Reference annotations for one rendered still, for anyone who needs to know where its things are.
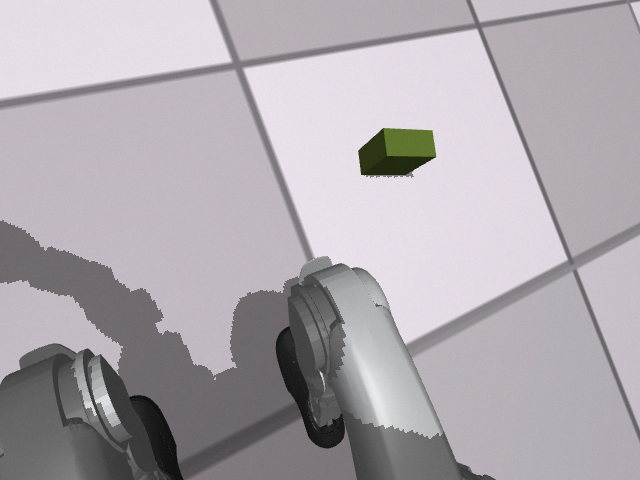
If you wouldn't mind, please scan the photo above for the left robot foot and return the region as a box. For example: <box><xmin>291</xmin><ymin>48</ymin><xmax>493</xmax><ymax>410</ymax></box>
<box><xmin>129</xmin><ymin>395</ymin><xmax>183</xmax><ymax>480</ymax></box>

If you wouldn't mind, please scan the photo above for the right robot hand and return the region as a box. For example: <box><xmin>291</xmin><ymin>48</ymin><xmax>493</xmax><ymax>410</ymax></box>
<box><xmin>457</xmin><ymin>462</ymin><xmax>495</xmax><ymax>480</ymax></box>

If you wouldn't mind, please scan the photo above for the right robot foot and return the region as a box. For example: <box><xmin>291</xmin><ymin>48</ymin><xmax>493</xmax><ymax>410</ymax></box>
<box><xmin>276</xmin><ymin>326</ymin><xmax>345</xmax><ymax>448</ymax></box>

